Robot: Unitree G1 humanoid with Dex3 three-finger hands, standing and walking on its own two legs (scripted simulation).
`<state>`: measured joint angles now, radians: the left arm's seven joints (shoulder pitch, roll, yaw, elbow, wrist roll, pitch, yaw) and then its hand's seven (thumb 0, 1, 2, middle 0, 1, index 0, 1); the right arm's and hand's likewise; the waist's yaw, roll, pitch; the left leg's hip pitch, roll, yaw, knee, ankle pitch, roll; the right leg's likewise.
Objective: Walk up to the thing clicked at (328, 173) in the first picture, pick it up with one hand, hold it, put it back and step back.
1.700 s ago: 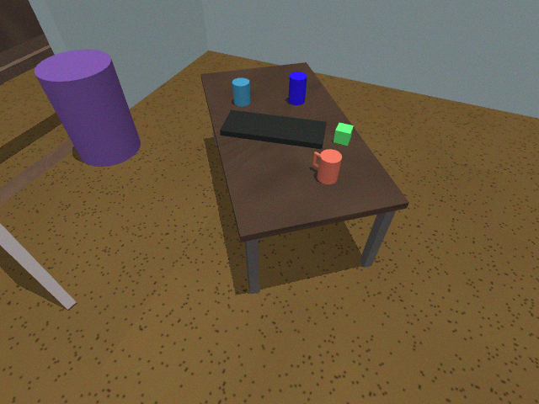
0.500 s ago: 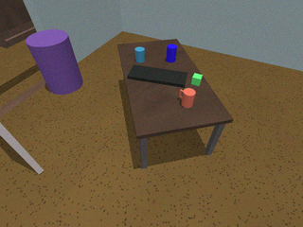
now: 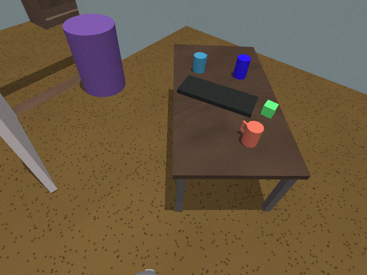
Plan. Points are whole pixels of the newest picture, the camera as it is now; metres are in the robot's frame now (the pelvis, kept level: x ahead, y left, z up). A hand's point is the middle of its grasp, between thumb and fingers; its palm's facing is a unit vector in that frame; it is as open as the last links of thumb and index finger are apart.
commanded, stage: walk up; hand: right
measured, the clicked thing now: (249, 132) +0.78 -0.26 -0.28
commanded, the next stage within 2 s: stand in 1.88 s
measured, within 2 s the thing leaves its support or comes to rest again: neither
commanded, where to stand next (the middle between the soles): +0.25 -0.04 m, yaw +4 degrees
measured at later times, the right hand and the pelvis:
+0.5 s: hand (331, 264) +0.22 -0.36 -0.16, palm faces -0.11 +0.91 -0.39, open 7.4 cm; pelvis +0.14 -0.08 -0.01, yaw +4 degrees
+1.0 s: hand (298, 213) +0.34 -0.30 -0.14, palm faces -0.14 +0.93 -0.34, open 7.4 cm; pelvis +0.18 -0.07 -0.01, yaw +7 degrees
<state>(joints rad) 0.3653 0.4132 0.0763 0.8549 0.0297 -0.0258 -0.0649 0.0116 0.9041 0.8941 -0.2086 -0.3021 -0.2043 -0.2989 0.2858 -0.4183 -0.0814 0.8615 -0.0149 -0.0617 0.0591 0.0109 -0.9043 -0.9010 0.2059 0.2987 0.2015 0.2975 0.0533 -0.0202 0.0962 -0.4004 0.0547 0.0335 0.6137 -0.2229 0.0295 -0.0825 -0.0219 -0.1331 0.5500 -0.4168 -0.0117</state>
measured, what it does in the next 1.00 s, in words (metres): walks ahead: right foot, then left foot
